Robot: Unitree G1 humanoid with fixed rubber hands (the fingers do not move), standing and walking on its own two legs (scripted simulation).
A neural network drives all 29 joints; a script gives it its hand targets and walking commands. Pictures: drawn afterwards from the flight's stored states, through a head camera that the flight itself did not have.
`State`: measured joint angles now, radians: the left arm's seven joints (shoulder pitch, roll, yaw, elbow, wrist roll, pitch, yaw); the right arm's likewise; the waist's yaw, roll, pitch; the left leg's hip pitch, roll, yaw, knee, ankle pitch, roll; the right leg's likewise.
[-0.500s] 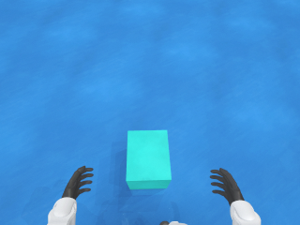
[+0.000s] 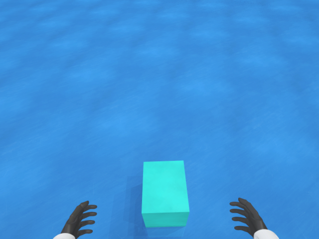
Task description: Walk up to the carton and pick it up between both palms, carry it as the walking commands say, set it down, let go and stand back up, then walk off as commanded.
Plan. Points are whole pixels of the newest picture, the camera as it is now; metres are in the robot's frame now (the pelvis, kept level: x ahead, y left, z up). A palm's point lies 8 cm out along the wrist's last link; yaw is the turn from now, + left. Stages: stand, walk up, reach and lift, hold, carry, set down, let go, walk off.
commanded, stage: let go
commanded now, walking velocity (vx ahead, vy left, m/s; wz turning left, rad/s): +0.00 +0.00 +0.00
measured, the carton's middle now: (164, 194) +0.49 +0.00 -0.64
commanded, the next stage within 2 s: stand in 0.04 s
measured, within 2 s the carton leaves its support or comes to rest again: neither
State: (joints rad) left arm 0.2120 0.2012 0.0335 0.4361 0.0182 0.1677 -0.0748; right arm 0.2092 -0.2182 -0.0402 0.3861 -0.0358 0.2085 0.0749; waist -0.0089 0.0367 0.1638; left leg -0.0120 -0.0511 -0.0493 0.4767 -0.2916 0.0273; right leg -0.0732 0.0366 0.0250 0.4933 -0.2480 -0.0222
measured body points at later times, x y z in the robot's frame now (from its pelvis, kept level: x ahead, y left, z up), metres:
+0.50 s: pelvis +0.03 -0.01 +0.00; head -0.01 -0.02 +0.45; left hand +0.17 +0.28 -0.08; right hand +0.16 -0.30 -0.09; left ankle -0.01 +0.11 -0.74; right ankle +0.03 -0.10 -0.74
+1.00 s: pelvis +0.01 -0.01 +0.01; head -0.03 -0.02 +0.45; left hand +0.13 +0.28 -0.09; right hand +0.12 -0.31 -0.10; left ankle -0.01 +0.11 -0.74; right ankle +0.03 -0.10 -0.74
